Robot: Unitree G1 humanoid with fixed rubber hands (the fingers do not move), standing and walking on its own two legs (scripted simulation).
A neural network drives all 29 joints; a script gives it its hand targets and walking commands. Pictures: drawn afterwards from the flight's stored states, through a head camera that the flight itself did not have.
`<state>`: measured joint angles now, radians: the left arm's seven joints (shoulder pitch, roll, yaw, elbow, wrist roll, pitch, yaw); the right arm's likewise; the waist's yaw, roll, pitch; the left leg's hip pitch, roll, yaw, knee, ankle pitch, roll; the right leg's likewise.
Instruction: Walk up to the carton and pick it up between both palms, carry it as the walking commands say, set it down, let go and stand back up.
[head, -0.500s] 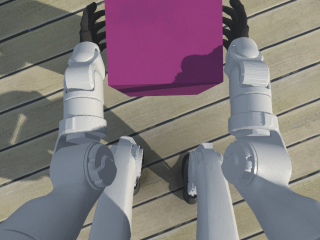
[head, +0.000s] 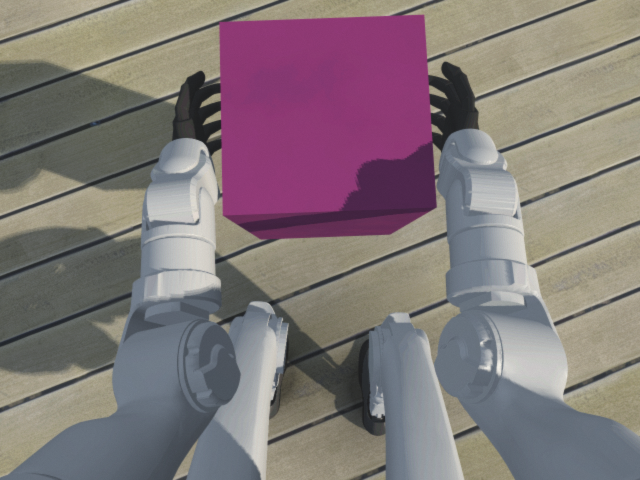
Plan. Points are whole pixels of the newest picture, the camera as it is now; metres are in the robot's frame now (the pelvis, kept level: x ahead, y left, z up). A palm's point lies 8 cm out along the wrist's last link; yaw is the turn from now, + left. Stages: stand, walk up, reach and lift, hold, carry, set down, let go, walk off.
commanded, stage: reach and lift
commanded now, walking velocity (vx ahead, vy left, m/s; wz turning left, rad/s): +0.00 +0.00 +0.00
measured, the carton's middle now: (324, 152) +0.50 +0.03 -0.12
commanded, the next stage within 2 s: none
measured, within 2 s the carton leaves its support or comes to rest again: neither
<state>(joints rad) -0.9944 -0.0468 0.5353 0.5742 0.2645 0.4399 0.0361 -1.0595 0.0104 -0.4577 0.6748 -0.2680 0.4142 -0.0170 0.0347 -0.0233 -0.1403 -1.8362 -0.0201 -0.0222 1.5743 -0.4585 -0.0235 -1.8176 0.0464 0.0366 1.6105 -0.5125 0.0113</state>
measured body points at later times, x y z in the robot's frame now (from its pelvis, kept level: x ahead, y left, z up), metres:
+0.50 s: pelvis +0.02 +0.00 +0.06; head +0.23 +0.00 +0.46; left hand +0.46 +0.18 +0.01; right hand +0.49 -0.13 +0.01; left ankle +0.10 +0.13 -0.51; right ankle +0.08 -0.12 -0.51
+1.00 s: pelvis +0.04 +0.00 +0.13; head +0.21 +0.00 +0.55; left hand +0.44 +0.17 +0.08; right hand +0.47 -0.13 +0.08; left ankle +0.10 +0.13 -0.51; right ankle +0.08 -0.12 -0.51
